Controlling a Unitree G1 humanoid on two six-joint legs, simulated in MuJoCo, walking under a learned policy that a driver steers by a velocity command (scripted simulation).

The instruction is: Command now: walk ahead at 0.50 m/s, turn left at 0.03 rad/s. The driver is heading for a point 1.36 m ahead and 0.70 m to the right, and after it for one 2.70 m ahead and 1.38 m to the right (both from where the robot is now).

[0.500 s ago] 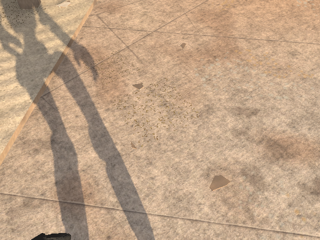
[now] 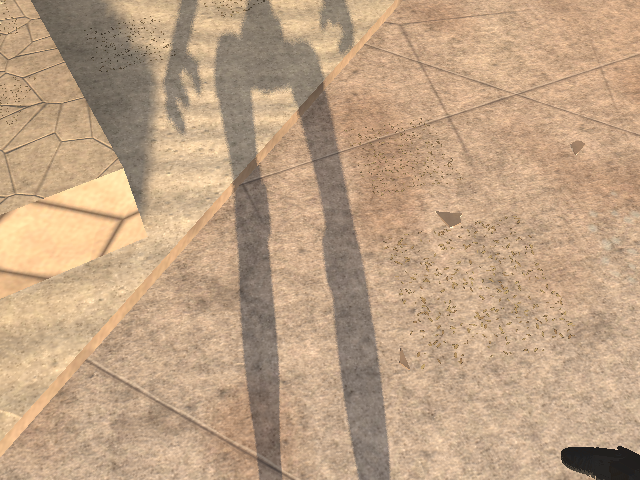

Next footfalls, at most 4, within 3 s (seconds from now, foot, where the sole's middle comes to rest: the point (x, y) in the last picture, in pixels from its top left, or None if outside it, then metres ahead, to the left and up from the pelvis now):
0.48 right None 0.42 -0.16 -0.76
0.96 left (348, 403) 0.59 -0.01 -0.76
1.44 right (519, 438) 0.54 -0.36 -0.76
1.96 left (543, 282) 0.92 -0.47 -0.76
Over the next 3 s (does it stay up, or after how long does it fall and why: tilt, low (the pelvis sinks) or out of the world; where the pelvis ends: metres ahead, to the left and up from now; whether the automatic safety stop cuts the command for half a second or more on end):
stays up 1.20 -0.69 -0.01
